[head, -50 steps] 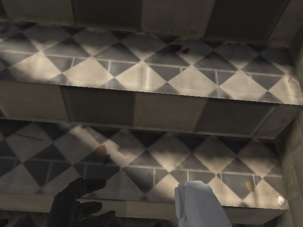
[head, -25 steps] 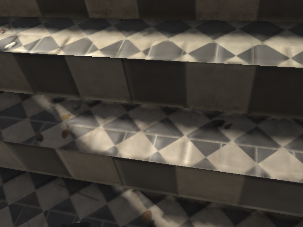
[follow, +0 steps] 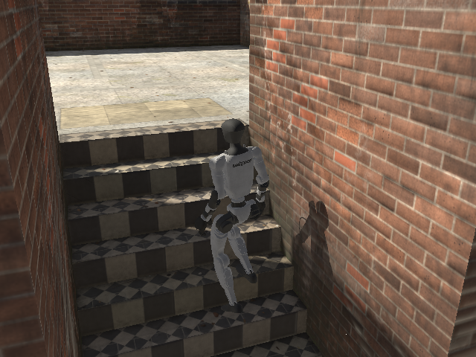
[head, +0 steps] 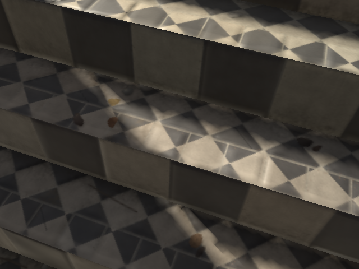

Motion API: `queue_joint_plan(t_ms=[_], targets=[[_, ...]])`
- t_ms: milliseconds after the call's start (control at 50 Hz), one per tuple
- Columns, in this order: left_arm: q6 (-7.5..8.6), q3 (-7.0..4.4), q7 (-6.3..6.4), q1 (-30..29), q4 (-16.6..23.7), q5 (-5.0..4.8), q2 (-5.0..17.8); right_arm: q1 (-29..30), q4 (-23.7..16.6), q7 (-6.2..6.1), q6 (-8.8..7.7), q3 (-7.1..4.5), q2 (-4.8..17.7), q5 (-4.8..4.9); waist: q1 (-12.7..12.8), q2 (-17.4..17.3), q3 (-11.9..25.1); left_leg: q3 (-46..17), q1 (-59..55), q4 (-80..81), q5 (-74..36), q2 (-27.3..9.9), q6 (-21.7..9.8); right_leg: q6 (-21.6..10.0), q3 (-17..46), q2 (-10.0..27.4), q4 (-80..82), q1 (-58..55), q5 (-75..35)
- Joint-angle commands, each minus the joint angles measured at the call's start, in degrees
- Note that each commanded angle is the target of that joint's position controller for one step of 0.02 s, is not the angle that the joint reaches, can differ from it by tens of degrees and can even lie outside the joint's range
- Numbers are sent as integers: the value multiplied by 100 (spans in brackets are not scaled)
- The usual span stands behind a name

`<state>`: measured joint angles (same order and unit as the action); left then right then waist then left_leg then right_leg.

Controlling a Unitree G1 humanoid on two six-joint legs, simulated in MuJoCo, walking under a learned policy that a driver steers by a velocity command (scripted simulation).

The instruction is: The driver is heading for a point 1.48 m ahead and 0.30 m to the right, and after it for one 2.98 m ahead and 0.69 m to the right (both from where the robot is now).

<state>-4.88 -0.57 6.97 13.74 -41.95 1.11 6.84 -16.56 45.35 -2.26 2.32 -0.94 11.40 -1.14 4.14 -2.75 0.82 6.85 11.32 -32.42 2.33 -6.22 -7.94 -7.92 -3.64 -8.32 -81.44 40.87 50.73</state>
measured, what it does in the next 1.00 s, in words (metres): walks ahead, turning right: right foot 0.21 m higher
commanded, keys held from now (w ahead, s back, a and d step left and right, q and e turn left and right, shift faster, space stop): w+e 0.72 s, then w+q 0.28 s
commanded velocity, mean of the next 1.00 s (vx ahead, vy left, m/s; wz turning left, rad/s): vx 0.41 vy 0.00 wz -0.38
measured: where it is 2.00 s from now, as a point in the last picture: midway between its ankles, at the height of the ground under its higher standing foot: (254, 124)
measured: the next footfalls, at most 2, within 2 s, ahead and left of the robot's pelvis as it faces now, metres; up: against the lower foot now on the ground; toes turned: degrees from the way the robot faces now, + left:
right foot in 0.60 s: +0.09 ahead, -0.12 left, +0.21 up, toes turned -21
left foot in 1.16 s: +0.40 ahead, -0.03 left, +0.41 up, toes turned -12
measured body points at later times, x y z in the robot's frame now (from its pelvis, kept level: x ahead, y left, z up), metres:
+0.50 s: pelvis -0.01 +0.04 -0.04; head +0.03 +0.06 +0.40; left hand +0.29 +0.17 -0.11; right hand -0.09 -0.22 -0.16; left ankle -0.05 +0.12 -0.79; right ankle -0.01 -0.10 -0.48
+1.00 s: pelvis +0.15 -0.05 +0.14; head +0.17 -0.06 +0.59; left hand +0.19 +0.19 +0.01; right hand +0.36 -0.26 +0.09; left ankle +0.29 +0.05 -0.22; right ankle +0.05 -0.10 -0.59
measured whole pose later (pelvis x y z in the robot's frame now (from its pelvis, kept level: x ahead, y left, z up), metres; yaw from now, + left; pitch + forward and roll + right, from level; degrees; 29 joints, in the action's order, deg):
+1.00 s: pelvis +0.15 -0.05 +0.14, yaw -20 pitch +1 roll +0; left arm 6.8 -2.8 1.7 27.4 -54.2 1.2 10.2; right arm 1.0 32.1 -2.3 -3.0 2.8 0.4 -0.3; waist 3.9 -0.2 -0.5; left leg -6.6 81.5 -131.2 18.7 5.7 -5.4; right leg -3.4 -2.5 -2.0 -30.4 9.0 23.2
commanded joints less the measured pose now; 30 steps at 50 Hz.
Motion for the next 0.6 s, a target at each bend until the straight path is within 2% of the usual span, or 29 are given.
queue_joint_plan(t_ms=[20,40,60,80,100,120,140,160,180,200,220,240,260,280,300,320,340,380,400,420,440,460,480,500,520,540,560,580,600], targets=[[76,-320,194,-676,592,229,825,1781,-1712,237,-207,98,-29,-238,105,1047,278,-2023,1597,-5910,2425,1085,257,-1484,4877,1063,3275,1018,-529],[291,-298,128,-2041,1118,385,708,1143,-1784,159,-253,106,-165,-238,-644,778,-25,-3120,981,-6858,3231,594,221,-1247,4831,1301,2397,3084,-958],[451,-209,63,-2565,1209,524,591,-281,-1472,77,-272,99,-181,-197,-1483,209,-155,-2884,-183,-5578,3242,401,200,-643,3509,928,1382,4094,-1682],[427,-113,52,-2601,1063,529,519,-1674,-1084,52,-351,111,-13,-143,-2135,-282,46,-1626,-832,-2486,2183,480,258,-105,1875,339,1059,3534,-2515],[319,-121,158,-2231,941,425,442,-1978,-837,-8,-374,125,113,15,-2105,-702,-356,-237,-380,614,1494,733,310,-45,935,31,872,2578,-2781],[204,-174,297,-1439,752,286,583,-1316,-773,-40,-248,192,-182,190,-1502,-888,-506,529,56,2704,192,717,338,-159,638,-311,548,1283,-1930],[201,-237,209,-498,533,353,525,-798,-660,-46,-127,221,-289,69,-876,-784,147,518,71,2860,-1274,648,194,1,410,-919,-1275,164,-1391],[157,-297,8,-104,504,222,407,-285,-731,-67,-162,218,-190,-183,-487,-501,572,647,-164,1928,-1856,515,136,189,380,-1218,-3690,455,-1082],[167,-355,-79,-584,975,11,290,364,-874,-74,-301,176,353,-389,-25,179,420,-364,-798,791,-2855,-211,314,457,834,-945,-4872,2207,-1378],[292,-227,-42,-239,1339,159,26,589,-1034,-84,-612,-91,1040,-606,471,117,691,-1359,-1312,759,-2504,-1670,16,534,1209,23,-6034,3033,-1701],[345,-190,-41,49,1236,361,336,642,-1117,6,-806,-308,1303,-371,382,441,850,-1842,-1852,1331,1018,-2108,58,642,1235,477,-5819,3700,-2522],[284,-212,-42,-478,1485,399,592,908,-1338,-108,-979,-543,1809,-88,122,-973,685,-3320,-1510,2599,3945,-2816,-347,864,1226,902,-6012,4245,-2757],[275,-370,-100,-1326,1544,342,1143,713,-1101,-158,-1077,-377,1226,-43,-176,64,14,-3186,-1396,2791,3827,-2334,-152,838,1302,752,-6318,4586,-3225],[344,-378,-262,-1734,1544,261,1132,217,-782,-140,-1126,-307,1078,-89,-455,355,-391,-2610,-1596,2729,3449,-1925,-112,756,1310,722,-5845,4842,-3348],[373,-334,-413,-1870,1500,186,968,-219,-555,-118,-1148,-281,879,-128,-656,540,-622,-2000,-1377,2578,2799,-1609,-2,651,1257,748,-5349,4580,-3504],[335,-224,-487,-2112,1607,219,582,-528,-288,-89,-1174,-264,860,-108,-675,786,-772,-1729,-1214,2467,2575,-1423,-44,573,1307,712,-5211,4618,-3510],[309,-146,-523,-2117,1602,180,351,-620,-135,-53,-1154,-288,921,-112,-654,754,-635,-1323,-1199,2486,2505,-1334,10,508,1149,676,-4969,4488,-3415],[268,-67,-516,-2126,1622,145,138,-680,59,0,-1146,-296,874,-136,-593,507,-377,-978,-1065,2526,2389,-1209,85,416,1012,660,-4851,4259,-3508],[253,-45,-491,-2152,1645,130,113,-694,140,33,-1152,-287,827,-133,-570,345,-348,-806,-1034,2558,2346,-1170,112,386,969,672,-4772,4265,-3510],[271,-58,-436,-2149,1662,87,181,-656,208,64,-1204,-268,696,-104,-504,266,-500,-720,-852,2659,2236,-1079,150,336,932,669,-4568,4178,-3596],[265,41,-418,-2255,1895,93,110,-679,367,95,-1162,-260,542,-78,-370,-54,-507,-437,-686,2807,2017,-882,342,305,720,860,-3943,4014,-3633],[250,3,-381,-2475,1956,82,216,-639,424,86,-1183,-280,540,-92,-422,-110,-546,-306,-634,2884,1205,-865,337,269,675,850,-3640,3874,-3649],[169,-2,-345,-2401,2026,72,226,-649,437,86,-1247,-391,827,-113,-372,-206,-402,-267,-882,2961,678,-888,333,281,541,910,-3559,3794,-3510],[136,-19,-334,-2319,2029,101,280,-722,521,74,-1268,-439,931,-111,-329,-217,-189,-196,-1350,2865,178,-883,254,263,542,975,-3484,3880,-3341],[130,-64,-359,-2376,1999,162,322,-848,637,91,-1267,-478,927,-131,-258,-242,90,-69,-1889,2618,-476,-901,113,216,452,1102,-3318,4051,-3082],[124,5,-431,-2451,1938,41,483,-778,528,112,-1243,-484,1018,-17,-460,-213,216,323,-1729,3007,-816,-789,-114,218,-298,1167,-1805,3327,-2328],[71,181,-456,-2708,2078,-163,208,-620,574,45,-1231,-438,987,172,-392,-376,199,768,-1137,3248,-2752,-873,-244,-86,-688,1094,-117,1843,-800],[-11,227,-437,-2192,1810,-250,146,-806,688,-25,-1183,-399,983,223,-295,-378,655,801,-903,2764,-5801,-934,-399,-163,-1104,630,451,383,-589],[-79,150,-408,-1311,1466,-332,234,-830,672,-67,-1117,-428,1231,277,-15,-545,1329,724,-1458,1822,-8140,-1220,-430,-196,-1188,288,651,-272,-844]])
